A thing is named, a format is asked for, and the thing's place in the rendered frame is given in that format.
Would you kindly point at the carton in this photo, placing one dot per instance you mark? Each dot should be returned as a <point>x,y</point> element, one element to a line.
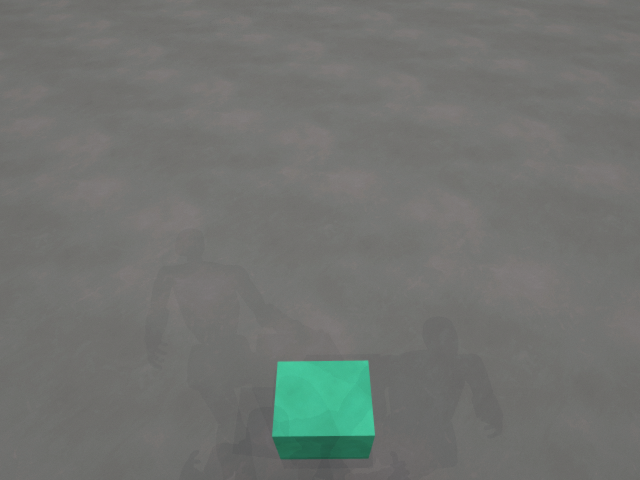
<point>323,410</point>

